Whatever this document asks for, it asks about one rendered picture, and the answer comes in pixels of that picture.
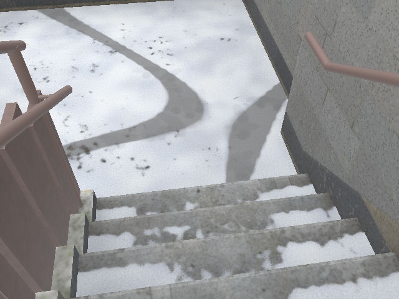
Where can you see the stairs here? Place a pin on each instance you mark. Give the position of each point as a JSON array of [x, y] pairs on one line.
[[270, 238]]

